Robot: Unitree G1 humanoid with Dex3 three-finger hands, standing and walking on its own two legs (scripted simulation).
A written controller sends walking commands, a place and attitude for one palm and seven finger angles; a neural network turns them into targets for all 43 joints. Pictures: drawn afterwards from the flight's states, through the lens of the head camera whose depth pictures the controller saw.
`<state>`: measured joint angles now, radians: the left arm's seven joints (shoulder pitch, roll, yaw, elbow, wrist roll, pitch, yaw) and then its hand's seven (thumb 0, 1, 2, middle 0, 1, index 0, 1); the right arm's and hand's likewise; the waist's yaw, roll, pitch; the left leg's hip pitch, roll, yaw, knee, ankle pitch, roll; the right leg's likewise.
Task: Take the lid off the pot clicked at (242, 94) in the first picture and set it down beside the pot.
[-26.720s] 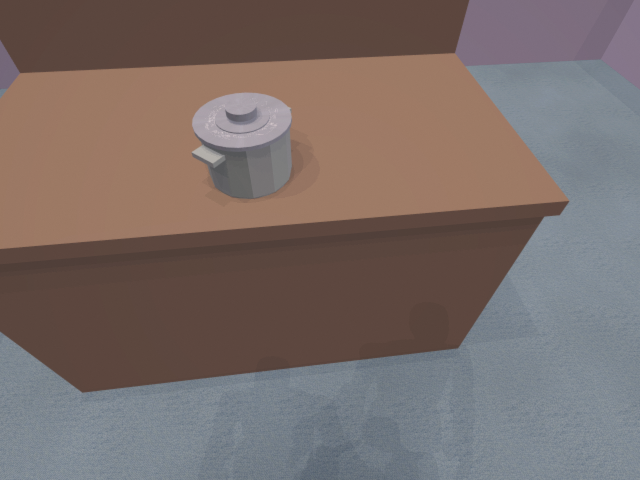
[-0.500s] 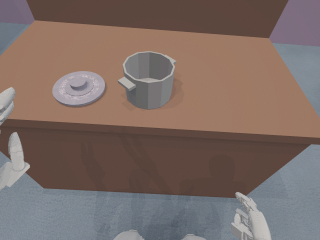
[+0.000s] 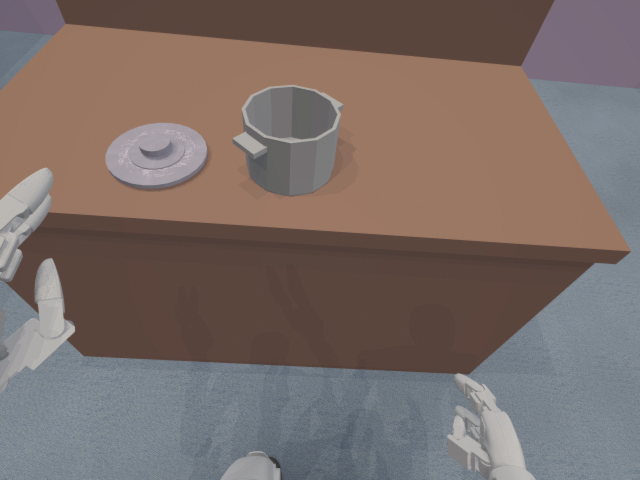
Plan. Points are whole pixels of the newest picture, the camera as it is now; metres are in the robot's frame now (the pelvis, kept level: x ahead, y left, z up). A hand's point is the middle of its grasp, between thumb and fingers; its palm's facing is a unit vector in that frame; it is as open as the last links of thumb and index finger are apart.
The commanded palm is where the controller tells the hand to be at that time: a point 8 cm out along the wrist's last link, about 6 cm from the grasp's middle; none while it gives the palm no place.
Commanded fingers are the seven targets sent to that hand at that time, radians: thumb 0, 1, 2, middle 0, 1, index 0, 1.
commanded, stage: step back with the hand held close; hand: left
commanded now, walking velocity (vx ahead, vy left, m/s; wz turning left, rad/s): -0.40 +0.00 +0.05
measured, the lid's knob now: (155, 144) +0.64 +0.33 +0.00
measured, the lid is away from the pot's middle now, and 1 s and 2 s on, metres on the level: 0.24 0.24 0.24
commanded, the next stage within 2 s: stop stepping back and stand still in 0.26 s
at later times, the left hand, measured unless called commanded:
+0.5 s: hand out of the picture +0.09 +0.22 +0.16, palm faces +0.21 -0.86 -0.47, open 7.4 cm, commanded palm +0.03 +0.27 +0.19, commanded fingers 0.00 0.90 0.90 -0.20 -0.30 -0.20 -0.30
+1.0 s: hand out of the picture +0.02 +0.25 +0.18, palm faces +0.31 -0.85 -0.42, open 7.4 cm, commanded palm -0.02 +0.30 +0.19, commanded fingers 0.00 0.90 0.90 -0.20 -0.30 -0.20 -0.30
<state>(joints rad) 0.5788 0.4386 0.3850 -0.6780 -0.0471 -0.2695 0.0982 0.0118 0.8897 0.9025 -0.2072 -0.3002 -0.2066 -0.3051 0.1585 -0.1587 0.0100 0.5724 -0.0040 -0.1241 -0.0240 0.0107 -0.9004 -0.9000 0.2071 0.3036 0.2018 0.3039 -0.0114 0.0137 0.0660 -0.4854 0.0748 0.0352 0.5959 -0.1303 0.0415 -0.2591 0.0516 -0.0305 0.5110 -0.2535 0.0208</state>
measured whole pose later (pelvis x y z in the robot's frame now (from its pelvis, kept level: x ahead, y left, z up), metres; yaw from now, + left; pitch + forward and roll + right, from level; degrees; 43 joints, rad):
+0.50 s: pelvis -0.11 +0.00 +0.00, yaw -2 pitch +0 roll -3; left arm 0.67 0.45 0.39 -0.69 -0.05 -0.18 0.10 0.01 0.89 0.90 -0.21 -0.30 -0.21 -0.30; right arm 0.20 -0.15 0.00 0.54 0.00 -0.11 -0.01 0.01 -0.90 -0.90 0.21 0.30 0.20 0.30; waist -0.04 -0.03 0.05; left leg -0.50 0.06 0.01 0.63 -0.18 0.02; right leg -0.26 0.02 -0.01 0.55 -0.30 0.01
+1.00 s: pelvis -0.15 +0.02 +0.01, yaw +0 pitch -1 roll -1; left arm 0.67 0.44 0.36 -0.65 -0.04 -0.23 0.12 0.01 0.88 0.90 -0.21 -0.30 -0.21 -0.31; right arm 0.31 -0.19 0.00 0.62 0.00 -0.08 -0.05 0.01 -0.90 -0.90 0.21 0.30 0.20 0.30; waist -0.01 -0.06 -0.04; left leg -0.38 0.00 0.03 0.77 -0.39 0.03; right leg -0.22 0.02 -0.03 0.52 -0.30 -0.03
